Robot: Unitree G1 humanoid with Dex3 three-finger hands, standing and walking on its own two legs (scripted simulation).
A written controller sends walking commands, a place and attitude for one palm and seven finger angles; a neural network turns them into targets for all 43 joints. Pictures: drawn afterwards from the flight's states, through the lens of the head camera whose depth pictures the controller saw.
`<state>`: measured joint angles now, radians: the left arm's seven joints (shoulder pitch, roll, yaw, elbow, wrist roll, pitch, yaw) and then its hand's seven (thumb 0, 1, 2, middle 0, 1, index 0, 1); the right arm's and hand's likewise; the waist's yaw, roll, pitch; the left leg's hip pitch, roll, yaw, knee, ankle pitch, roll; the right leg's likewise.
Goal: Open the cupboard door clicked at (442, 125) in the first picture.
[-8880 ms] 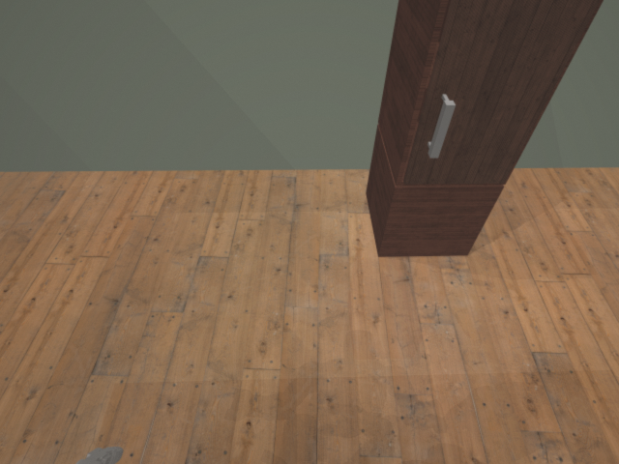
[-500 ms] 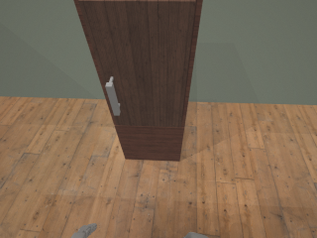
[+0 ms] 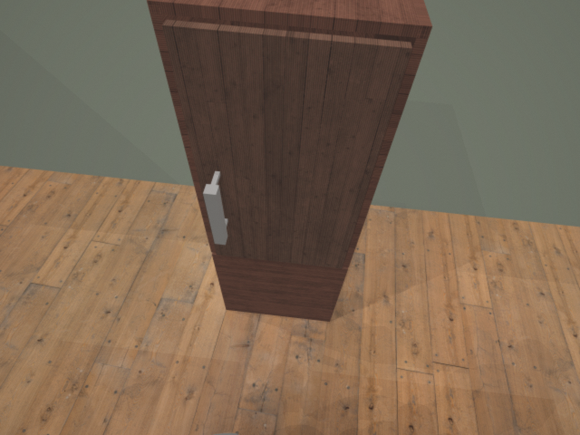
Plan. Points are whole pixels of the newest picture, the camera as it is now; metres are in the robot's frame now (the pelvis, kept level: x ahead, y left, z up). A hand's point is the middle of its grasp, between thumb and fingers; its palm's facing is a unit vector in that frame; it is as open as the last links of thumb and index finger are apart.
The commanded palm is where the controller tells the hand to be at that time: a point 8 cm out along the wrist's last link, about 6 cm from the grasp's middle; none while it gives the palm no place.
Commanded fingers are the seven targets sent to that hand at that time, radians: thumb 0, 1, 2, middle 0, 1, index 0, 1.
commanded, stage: come to a stop and stand still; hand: left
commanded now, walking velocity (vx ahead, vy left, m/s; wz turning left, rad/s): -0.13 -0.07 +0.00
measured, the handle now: (219, 209) +0.54 +0.20 -0.11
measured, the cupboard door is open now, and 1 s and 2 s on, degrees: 0 0 0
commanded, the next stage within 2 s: look again from close up in 0.74 s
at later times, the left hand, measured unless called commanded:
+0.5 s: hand out of the picture +0.01 +0.11 -0.17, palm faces +0.04 -0.98 -0.22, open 7.3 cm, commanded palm none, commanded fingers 0.00 0.90 0.90 -0.20 -0.30 -0.20 -0.30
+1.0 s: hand out of the picture -0.07 +0.10 -0.17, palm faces +0.02 -0.98 -0.18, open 7.4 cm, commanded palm none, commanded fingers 0.00 0.90 0.90 -0.20 -0.30 -0.20 -0.30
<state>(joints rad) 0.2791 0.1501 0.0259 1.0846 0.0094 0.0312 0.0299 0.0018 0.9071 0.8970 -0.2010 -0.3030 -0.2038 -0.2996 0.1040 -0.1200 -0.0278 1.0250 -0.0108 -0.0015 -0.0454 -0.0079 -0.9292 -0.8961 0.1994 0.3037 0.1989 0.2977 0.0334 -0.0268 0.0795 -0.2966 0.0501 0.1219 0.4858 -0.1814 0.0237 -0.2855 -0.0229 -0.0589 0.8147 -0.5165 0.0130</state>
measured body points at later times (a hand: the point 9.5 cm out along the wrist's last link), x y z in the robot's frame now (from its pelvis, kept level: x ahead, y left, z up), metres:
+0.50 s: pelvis -0.04 -0.07 +0.00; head -0.02 -0.08 +0.45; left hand +0.01 +0.16 -0.15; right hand -0.02 -0.30 -0.17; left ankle -0.08 +0.06 -0.74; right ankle -0.04 -0.15 -0.74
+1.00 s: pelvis -0.06 -0.06 +0.00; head -0.05 -0.07 +0.45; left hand -0.07 +0.15 -0.16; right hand -0.07 -0.27 -0.17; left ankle -0.07 +0.06 -0.74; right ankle -0.04 -0.15 -0.74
